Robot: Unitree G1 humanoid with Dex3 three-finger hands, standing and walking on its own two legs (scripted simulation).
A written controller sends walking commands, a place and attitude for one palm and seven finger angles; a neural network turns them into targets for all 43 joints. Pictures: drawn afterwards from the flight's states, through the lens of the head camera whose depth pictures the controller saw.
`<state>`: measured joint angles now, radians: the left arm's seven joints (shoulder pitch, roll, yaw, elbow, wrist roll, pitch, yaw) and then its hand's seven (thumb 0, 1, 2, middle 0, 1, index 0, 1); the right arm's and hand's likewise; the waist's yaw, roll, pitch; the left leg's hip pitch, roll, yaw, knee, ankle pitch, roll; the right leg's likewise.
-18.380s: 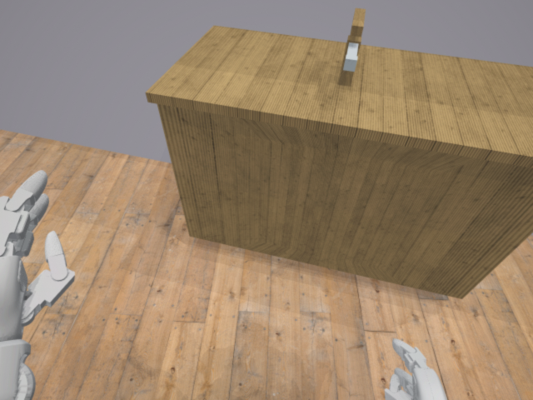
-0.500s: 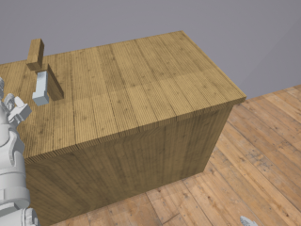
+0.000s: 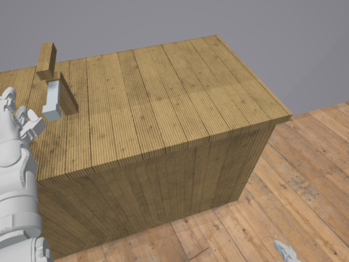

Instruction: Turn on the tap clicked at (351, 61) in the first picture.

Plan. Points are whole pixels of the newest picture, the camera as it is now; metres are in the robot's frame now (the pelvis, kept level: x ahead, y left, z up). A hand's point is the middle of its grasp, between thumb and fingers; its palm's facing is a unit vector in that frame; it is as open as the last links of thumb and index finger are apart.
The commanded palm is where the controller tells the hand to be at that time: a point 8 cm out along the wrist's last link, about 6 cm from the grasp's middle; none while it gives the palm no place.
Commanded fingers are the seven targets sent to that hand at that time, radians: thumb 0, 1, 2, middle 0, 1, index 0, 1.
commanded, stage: push the lever round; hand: left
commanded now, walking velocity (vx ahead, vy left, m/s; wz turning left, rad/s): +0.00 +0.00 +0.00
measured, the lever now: (52, 112) +0.39 +0.31 +0.14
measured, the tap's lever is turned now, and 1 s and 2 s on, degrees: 1 20 40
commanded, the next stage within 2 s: none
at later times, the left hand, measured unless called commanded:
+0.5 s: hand (50, 122) +0.37 +0.30 +0.14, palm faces +0.54 -0.84 -0.06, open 7.7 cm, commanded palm +0.32 +0.33 +0.14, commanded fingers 0.00 0.90 0.90 -0.15 -0.15 -0.15 -0.15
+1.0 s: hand (70, 117) +0.39 +0.26 +0.14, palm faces +0.60 -0.80 -0.05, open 7.7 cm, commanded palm +0.34 +0.29 +0.14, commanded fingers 0.00 0.90 0.90 -0.15 -0.15 -0.15 -0.15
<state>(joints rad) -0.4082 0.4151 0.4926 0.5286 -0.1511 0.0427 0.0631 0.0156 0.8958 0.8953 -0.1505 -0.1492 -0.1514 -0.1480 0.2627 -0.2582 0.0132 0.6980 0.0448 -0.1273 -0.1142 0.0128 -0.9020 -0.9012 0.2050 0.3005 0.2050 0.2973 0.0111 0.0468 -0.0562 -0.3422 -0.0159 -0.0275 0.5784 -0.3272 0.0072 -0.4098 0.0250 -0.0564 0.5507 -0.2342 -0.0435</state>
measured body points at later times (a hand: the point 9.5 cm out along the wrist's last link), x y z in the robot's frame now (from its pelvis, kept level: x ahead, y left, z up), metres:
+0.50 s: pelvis +0.00 -0.01 +0.00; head +0.02 -0.03 +0.45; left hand +0.33 +0.34 +0.15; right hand +0.14 -0.26 -0.11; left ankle -0.02 +0.11 -0.73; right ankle +0.03 -0.09 -0.73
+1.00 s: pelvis -0.01 -0.01 +0.00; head +0.01 -0.03 +0.45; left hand +0.35 +0.30 +0.14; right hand +0.13 -0.25 -0.12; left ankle -0.02 +0.11 -0.73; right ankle +0.03 -0.09 -0.73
